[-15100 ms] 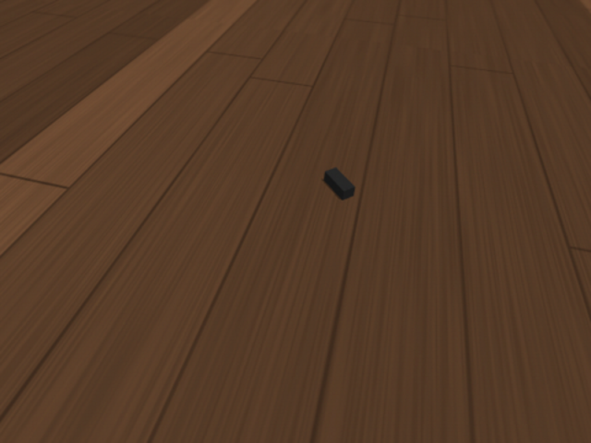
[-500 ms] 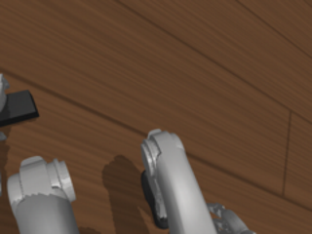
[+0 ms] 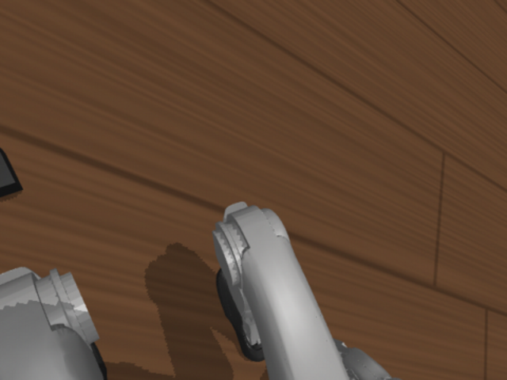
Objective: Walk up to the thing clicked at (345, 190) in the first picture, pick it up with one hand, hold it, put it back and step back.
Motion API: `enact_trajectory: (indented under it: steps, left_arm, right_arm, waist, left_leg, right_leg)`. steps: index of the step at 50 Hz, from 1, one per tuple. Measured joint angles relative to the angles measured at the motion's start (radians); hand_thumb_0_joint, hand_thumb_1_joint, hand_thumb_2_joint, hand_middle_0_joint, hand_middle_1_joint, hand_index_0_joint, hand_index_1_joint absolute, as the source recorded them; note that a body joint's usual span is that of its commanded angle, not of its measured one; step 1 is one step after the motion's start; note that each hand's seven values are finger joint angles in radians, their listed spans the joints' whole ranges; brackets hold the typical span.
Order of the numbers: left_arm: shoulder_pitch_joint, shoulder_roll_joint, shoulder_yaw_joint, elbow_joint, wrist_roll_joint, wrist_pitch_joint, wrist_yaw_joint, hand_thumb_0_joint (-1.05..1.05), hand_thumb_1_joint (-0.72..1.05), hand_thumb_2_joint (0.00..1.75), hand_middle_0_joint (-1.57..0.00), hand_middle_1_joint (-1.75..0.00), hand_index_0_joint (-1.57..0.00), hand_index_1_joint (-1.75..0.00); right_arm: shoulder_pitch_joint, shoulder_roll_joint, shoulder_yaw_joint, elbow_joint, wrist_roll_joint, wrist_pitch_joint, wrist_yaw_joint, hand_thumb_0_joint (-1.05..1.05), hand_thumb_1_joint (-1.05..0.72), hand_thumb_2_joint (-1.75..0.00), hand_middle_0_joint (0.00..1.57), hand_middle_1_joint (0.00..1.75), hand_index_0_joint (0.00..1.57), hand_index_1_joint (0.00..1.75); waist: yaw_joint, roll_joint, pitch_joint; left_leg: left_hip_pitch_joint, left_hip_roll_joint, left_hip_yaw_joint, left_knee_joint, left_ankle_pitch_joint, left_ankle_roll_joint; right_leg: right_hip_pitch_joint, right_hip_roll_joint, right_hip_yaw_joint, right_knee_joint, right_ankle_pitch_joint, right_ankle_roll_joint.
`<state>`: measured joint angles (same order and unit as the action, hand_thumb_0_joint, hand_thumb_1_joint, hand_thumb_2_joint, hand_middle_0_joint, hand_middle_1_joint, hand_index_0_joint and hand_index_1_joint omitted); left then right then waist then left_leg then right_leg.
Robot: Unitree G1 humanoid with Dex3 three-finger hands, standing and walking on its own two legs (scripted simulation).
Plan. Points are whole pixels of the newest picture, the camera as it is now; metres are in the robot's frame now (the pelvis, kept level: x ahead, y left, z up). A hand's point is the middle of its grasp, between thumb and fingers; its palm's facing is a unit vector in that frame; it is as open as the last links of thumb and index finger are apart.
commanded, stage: rest palm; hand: left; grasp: from above
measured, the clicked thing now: out of the picture +0.44 +0.31 -0.27
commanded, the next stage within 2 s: close in 0.14 s
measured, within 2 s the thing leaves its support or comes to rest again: neither
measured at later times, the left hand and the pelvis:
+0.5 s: hand out of the picture +0.43 +0.32 -0.24, palm faces -0.41 -0.17 -0.90, open 13.4 cm; pelvis -0.01 +0.01 -0.01, yaw -2 degrees
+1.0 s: hand out of the picture +0.43 +0.32 -0.25, palm faces -0.43 -0.18 -0.89, open 12.7 cm; pelvis -0.01 +0.01 -0.01, yaw -3 degrees
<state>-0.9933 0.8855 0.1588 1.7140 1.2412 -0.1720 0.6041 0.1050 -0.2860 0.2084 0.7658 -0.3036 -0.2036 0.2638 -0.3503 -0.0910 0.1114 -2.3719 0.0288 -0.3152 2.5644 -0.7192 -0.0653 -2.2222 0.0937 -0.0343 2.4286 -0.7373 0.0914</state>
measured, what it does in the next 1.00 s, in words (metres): stands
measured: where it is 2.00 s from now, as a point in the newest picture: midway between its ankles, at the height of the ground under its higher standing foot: (178, 363)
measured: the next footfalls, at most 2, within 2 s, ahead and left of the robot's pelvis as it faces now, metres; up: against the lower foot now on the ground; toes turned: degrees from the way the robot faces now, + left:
none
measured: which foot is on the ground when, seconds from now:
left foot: down 0.00-1.00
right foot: down 0.00-1.00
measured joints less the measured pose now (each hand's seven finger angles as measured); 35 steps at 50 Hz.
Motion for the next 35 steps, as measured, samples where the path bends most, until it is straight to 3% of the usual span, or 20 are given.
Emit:
enact_trajectory:
  steps: [6, 18, 26, 35]
  left_arm:
    - [0.013, 0.006, -0.014, -0.008, 0.004, -0.032, 0.008, 0.0, -0.49, 0.94, -0.07, -1.02, -0.09, -1.0]
    - [-0.002, 0.017, -0.02, 0.054, 0.064, -0.023, 0.08, 0.0, -0.45, 0.98, -0.09, -1.04, -0.11, -1.02]
    - [-0.037, 0.043, -0.028, 0.077, 0.036, 0.004, 0.067, 0.0, -0.4, 0.93, -0.11, -1.03, -0.14, -1.0]
    - [-0.037, 0.053, -0.055, 0.05, 0.022, -0.007, 0.053, 0.0, -0.38, 0.9, -0.13, -1.01, -0.16, -0.98]
  right_arm:
    - [-0.014, 0.007, 0.017, -0.004, -0.008, -0.011, 0.013, 0.0, -0.91, -0.9, 0.2, 0.3, 0.21, 0.3]
    - [-0.043, -0.01, 0.025, -0.017, -0.02, -0.039, 0.036, 0.0, -0.9, -0.89, 0.2, 0.3, 0.21, 0.3]
    - [-0.04, -0.028, 0.032, -0.024, -0.019, -0.07, 0.051, 0.0, -0.9, -0.89, 0.2, 0.3, 0.2, 0.3]
    - [-0.032, -0.03, 0.058, -0.021, -0.019, -0.086, 0.062, 0.0, -0.9, -0.89, 0.2, 0.3, 0.21, 0.3]
  waist:
    - [0.005, -0.014, 0.009]
    - [-0.003, -0.022, 0.0]
    - [-0.011, -0.032, 0.021]
    - [-0.01, -0.049, 0.034]
  left_leg:
    - [0.011, 0.001, -0.01, 0.01, -0.005, 0.005]
    - [-0.002, 0.004, -0.016, 0.034, 0.009, 0.027]
    - [-0.014, 0.005, -0.015, 0.041, 0.016, 0.037]
    - [0.003, 0.005, -0.033, 0.047, -0.009, 0.026]
  right_leg:
    - [0.018, -0.003, -0.01, -0.002, 0.005, 0.003]
    - [0.022, 0.001, -0.02, 0.0, 0.018, -0.013]
    - [0.017, 0.002, -0.02, -0.001, 0.024, -0.012]
    - [0.029, -0.002, -0.033, -0.001, 0.019, -0.003]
